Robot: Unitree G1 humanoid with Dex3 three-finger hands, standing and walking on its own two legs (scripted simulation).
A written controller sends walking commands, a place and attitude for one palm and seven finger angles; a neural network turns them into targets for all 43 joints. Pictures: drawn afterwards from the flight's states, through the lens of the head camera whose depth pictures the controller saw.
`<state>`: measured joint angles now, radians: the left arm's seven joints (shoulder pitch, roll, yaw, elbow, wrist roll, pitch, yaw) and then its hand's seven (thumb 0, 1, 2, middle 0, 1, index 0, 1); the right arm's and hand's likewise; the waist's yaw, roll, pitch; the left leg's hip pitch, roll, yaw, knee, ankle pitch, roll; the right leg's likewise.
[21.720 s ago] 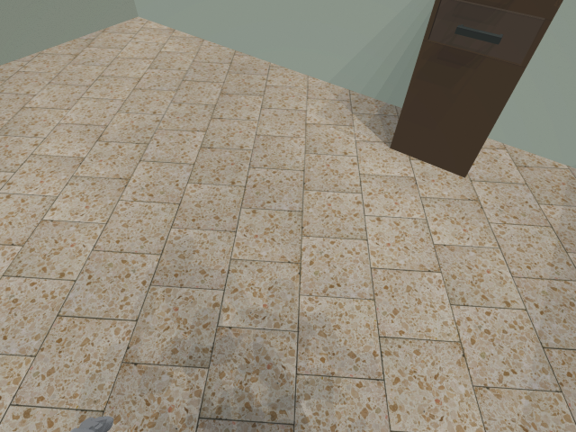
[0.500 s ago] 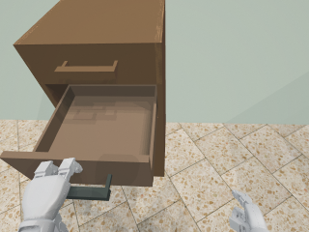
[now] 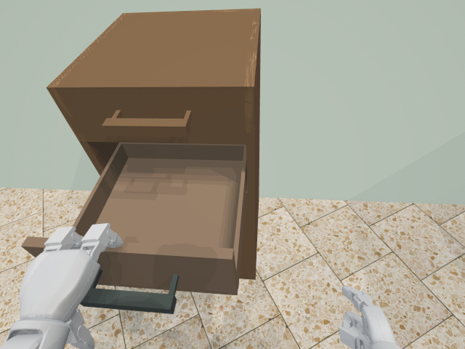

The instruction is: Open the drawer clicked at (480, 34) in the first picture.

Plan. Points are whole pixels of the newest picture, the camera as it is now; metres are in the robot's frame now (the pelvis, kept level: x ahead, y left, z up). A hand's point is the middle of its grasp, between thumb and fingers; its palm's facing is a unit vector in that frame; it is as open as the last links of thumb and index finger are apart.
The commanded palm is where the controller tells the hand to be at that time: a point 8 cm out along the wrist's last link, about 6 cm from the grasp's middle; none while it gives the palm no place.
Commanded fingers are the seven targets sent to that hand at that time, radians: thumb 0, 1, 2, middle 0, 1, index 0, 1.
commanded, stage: lift the hand off the handle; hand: left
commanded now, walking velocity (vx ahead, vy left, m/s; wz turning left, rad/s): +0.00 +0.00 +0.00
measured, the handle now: (131, 288) +0.22 +0.24 -0.05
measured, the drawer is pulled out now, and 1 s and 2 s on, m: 0.28 0.28 0.28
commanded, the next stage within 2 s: draw the hand back to the body in 0.22 s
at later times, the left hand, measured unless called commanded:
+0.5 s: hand (79, 282) +0.18 +0.24 +0.10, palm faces +0.05 -0.11 -0.99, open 13.9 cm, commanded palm +0.15 +0.25 +0.16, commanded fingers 0.00 -0.50 0.30 -0.30 -1.20 -0.30 -1.20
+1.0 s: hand (66, 283) +0.17 +0.24 +0.12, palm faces +0.19 -0.57 -0.80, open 13.8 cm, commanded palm +0.13 +0.27 +0.17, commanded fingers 0.00 -0.32 0.38 -0.29 -1.09 -0.29 -1.09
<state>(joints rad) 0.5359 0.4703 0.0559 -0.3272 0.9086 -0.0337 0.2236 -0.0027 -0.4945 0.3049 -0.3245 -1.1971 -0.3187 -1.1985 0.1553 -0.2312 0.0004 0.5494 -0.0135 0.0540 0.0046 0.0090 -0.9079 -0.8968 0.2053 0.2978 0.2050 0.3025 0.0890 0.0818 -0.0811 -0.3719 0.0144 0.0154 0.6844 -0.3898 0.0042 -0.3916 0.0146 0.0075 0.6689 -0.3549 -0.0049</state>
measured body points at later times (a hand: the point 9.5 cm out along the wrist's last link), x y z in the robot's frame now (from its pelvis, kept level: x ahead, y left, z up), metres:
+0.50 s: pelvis +0.00 +0.00 +0.01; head +0.01 -0.03 +0.46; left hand +0.17 +0.25 +0.15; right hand +0.22 -0.20 -0.08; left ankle -0.02 +0.12 -0.72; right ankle -0.01 -0.12 -0.72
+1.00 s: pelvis -0.01 +0.01 +0.01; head +0.00 -0.02 +0.46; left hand +0.15 +0.27 +0.17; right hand +0.21 -0.20 -0.07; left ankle -0.02 +0.12 -0.72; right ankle -0.01 -0.12 -0.72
